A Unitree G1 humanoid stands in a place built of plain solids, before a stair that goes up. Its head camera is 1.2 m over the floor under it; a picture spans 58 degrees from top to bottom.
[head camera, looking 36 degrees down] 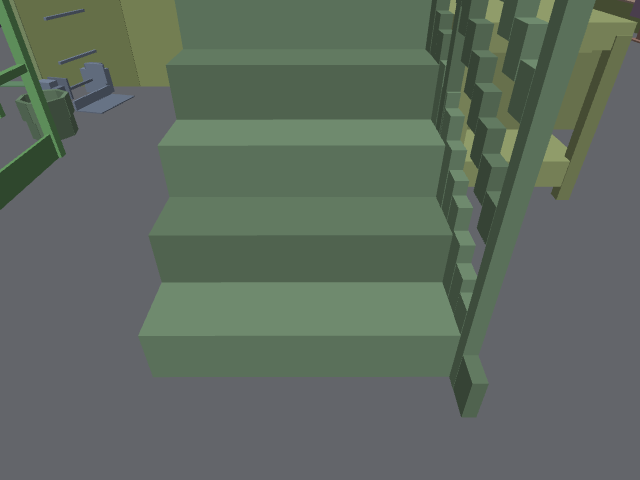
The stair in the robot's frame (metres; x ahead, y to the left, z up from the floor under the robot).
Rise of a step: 0.20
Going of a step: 0.24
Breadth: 1.02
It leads straight ahead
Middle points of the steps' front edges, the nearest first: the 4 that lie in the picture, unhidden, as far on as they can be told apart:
0.88 0.04 0.20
1.13 0.04 0.40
1.37 0.04 0.60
1.61 0.04 0.80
